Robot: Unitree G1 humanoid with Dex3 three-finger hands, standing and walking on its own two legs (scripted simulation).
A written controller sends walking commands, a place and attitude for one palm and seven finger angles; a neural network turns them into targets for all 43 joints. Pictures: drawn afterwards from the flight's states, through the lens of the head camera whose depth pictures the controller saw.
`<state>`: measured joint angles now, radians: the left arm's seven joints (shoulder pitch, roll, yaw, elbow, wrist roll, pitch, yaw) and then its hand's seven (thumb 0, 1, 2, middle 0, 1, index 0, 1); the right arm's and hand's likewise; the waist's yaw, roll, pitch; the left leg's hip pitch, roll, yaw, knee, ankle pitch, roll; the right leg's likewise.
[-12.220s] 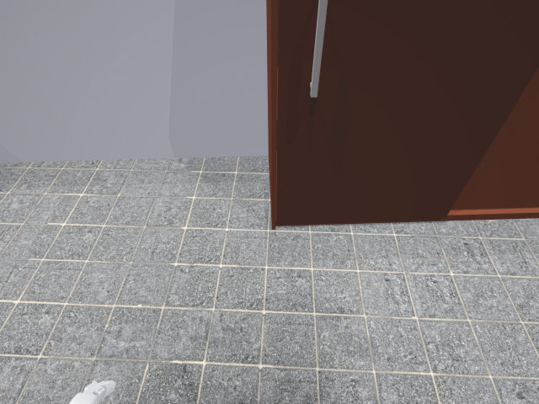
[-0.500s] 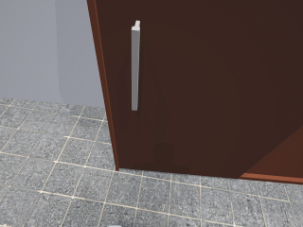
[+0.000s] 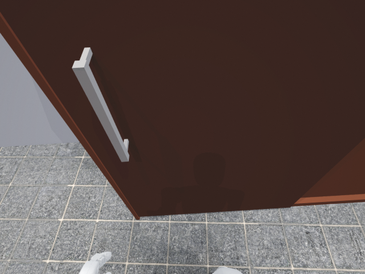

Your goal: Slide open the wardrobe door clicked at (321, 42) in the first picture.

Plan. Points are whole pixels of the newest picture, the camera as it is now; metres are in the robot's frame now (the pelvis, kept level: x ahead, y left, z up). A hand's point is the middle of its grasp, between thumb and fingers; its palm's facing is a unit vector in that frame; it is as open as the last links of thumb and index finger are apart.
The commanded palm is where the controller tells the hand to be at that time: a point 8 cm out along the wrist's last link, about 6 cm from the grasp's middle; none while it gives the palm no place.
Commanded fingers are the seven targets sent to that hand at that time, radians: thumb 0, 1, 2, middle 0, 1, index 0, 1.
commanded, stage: come to a stop and stand still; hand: left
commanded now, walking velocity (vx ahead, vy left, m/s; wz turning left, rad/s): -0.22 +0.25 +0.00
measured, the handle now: (109, 116) +0.42 +0.16 +0.12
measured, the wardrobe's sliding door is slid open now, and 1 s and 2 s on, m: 0.00 0.00 0.00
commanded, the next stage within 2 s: look again from close up in 1.52 s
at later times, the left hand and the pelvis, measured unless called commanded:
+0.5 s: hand out of the picture -0.04 +0.22 -0.17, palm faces +0.12 -0.96 -0.25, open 7.4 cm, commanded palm none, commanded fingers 0.00 0.90 0.90 -0.20 -0.30 -0.20 -0.30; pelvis -0.05 +0.01 +0.00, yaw +1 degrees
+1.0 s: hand out of the picture +0.00 +0.16 -0.16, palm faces -0.04 -0.97 -0.25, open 7.3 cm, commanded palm none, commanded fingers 0.00 0.90 0.90 -0.20 -0.30 -0.20 -0.30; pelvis -0.06 -0.02 +0.00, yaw +1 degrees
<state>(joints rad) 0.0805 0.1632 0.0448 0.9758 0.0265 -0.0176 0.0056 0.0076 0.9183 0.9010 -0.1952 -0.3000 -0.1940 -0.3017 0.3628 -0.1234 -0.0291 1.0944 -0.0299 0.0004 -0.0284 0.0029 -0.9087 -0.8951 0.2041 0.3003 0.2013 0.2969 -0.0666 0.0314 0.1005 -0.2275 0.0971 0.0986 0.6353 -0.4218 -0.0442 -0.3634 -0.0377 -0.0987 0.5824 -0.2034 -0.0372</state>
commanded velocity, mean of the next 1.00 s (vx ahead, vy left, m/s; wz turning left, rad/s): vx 0.03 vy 0.01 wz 0.00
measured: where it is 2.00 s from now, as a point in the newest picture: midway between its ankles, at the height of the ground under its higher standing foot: outside the picture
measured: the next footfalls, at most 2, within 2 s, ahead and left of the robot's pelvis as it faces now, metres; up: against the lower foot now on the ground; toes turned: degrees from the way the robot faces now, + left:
left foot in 0.48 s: -0.04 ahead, +0.13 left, +0.00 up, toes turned +4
right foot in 0.90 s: -0.02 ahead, -0.12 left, +0.00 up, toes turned -2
